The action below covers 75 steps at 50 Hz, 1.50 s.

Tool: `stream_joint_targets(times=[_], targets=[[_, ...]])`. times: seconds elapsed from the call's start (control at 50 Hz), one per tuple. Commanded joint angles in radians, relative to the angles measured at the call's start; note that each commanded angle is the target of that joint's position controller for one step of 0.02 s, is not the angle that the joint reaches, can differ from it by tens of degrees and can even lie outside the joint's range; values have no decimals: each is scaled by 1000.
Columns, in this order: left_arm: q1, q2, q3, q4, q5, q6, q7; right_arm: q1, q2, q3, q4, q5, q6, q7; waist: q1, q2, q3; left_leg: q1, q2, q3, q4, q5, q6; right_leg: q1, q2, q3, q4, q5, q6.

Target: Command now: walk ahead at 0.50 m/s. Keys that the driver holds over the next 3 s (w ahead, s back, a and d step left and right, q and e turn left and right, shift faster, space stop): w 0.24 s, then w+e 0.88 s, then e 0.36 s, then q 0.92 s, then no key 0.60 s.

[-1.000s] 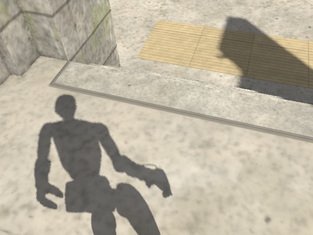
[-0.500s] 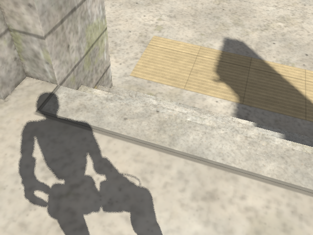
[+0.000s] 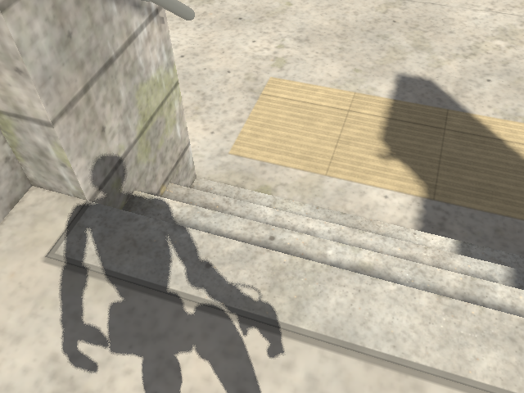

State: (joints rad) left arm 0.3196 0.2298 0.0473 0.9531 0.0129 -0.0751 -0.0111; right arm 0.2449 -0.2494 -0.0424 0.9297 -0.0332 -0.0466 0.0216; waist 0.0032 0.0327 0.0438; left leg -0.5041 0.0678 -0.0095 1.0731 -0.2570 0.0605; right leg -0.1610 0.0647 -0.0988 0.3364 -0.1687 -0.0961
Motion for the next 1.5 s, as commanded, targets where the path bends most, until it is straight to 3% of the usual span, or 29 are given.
stream_joint_targets(times=[0.02,0.22,0.26,0.3,0.32,0.34,0.36,0.38,0.4,0.46,0.58,0.74,0.8,0.84,0.86,0.88,0.9,0.92,0.96,1.0,1.1,1.16,1.2,1.28,1.34,1.36,1.38,1.42,1.5], targets=[[43,110,19,-19,-5,-24,1,9,-41,-7,-38,-3,11,9,-22,-84,26,-99,48,10,-69,99,-29,12,-265,216,-234,152,-123],[181,114,12,55,7,-14,16,-280,-31,8,-131,10,-1,5,51,-99,64,-95,-4,75,-470,214,-15,211,-281,139,-168,391,-101],[171,125,15,63,12,-9,23,-262,-47,1,-135,8,-8,0,33,-99,60,-37,-24,76,-507,144,11,241,-296,145,-104,495,-92],[127,138,17,60,10,-5,24,-78,-68,-17,-80,3,-24,-12,-57,-86,-21,206,-80,94,-594,105,42,209,-267,133,104,693,-67],[119,124,11,51,5,-4,23,103,-112,-35,-25,-11,-39,-25,-122,-40,-129,464,-38,47,-621,126,72,87,-214,103,317,591,-46],[151,50,-9,7,-19,-7,16,253,-216,-60,-14,-36,-47,-39,-145,108,-286,752,250,-292,-661,11,138,-176,-119,52,651,178,-9],[244,31,-5,18,-30,1,19,241,-258,-72,-13,-16,-31,-31,-100,232,-360,831,408,-622,-795,-13,221,-393,11,82,871,-393,4],[155,119,21,27,-5,15,26,137,-171,-54,-32,7,-21,-28,-77,52,-215,690,345,-512,-809,-122,179,-441,-69,161,920,-309,-8],[98,98,20,11,-4,12,19,42,-104,-35,-49,12,-25,-25,-48,23,-90,538,303,-372,-854,-110,147,-437,-106,162,887,-213,-8],[95,45,21,16,17,44,1,2,-34,-16,-39,16,-42,-35,10,57,-5,364,202,-117,-918,85,70,-354,-158,149,813,-109,15],[-60,20,22,-61,15,85,-17,121,-51,-24,-2,15,-65,-40,12,41,35,396,177,81,-928,312,67,-510,-176,111,742,58,44],[-288,8,-2,-183,25,81,-31,226,-74,-26,32,18,-50,-55,-35,30,83,519,208,225,-849,536,63,-485,-131,-20,387,140,-5],[-253,25,9,-192,23,78,-25,222,-99,-29,32,18,-27,-62,-5,57,44,576,217,277,-703,879,53,-370,-61,-76,350,-1,-61],[-102,56,30,-154,19,73,-18,191,-147,-42,17,17,-9,-66,60,77,-51,565,222,292,-459,1025,45,-184,7,-80,326,-115,-105],[31,81,47,-112,22,64,-6,158,-156,-45,-1,24,1,-63,129,41,-127,478,204,302,-237,912,22,10,27,-49,220,-64,-136],[146,187,81,-92,30,56,13,149,-121,-38,-33,30,1,-62,178,-82,-212,260,144,300,99,502,-19,235,-146,207,137,-89,-196],[75,295,100,-121,5,65,16,164,-42,-26,-125,30,-6,-41,83,-289,-298,-158,-89,166,433,-305,-90,481,-411,781,-4,-3,-357],[107,271,98,-128,-13,83,23,41,-110,-35,-161,21,-17,-40,140,-105,-267,-271,-52,-4,440,-224,-88,444,-415,768,-69,-10,-360],[31,153,65,-112,-6,81,36,28,-105,-33,-158,32,-39,-42,53,4,-54,-244,29,-14,297,-104,-73,183,-351,545,-81,76,-278],[-30,116,49,-129,-12,59,44,72,-88,-34,-145,5,-6,-44,-24,3,-29,-106,59,-24,178,-59,-87,22,-255,411,-89,253,-212],[46,160,53,-143,-18,24,29,-10,-62,-28,-193,-3,61,-35,-25,-53,-31,-99,37,5,-30,60,-114,-41,-159,342,-80,357,-178],[105,162,49,-160,-27,40,33,-155,-63,-21,-256,-2,63,-33,21,-66,-14,-121,-6,18,-173,171,-107,-10,-138,350,-30,574,-126],[95,176,52,-180,-24,55,39,-124,-42,-7,-256,-6,61,-36,10,-105,-64,-7,-67,55,-147,234,-95,-49,-103,293,68,881,-79],[-33,173,42,-276,-16,86,54,-51,-79,-6,-266,6,45,-51,-32,-153,-113,173,-138,76,-149,184,-66,-116,-67,299,234,1052,-26],[-95,177,48,-311,-26,99,66,129,-124,-8,-248,8,10,-61,-113,-106,-89,285,-78,-53,-620,162,-19,-38,-63,420,472,772,-24],[-19,106,34,-343,-44,100,65,179,-160,-8,-267,14,-2,-67,-81,81,-223,520,188,-256,-627,710,55,-160,25,317,781,80,16],[200,101,41,-313,-14,108,72,101,-172,4,-301,36,13,-58,56,206,-274,613,372,-454,-502,1202,166,-323,124,271,963,-547,39],[95,199,66,-285,13,134,73,20,-91,21,-336,20,25,-46,31,63,-147,383,329,-424,-628,823,266,-431,67,258,1091,-409,78],[-15,174,65,-295,-8,168,43,9,-97,19,-337,-2,13,-41,37,63,-86,217,197,-190,-711,614,213,-399,18,231,1068,-236,115]])
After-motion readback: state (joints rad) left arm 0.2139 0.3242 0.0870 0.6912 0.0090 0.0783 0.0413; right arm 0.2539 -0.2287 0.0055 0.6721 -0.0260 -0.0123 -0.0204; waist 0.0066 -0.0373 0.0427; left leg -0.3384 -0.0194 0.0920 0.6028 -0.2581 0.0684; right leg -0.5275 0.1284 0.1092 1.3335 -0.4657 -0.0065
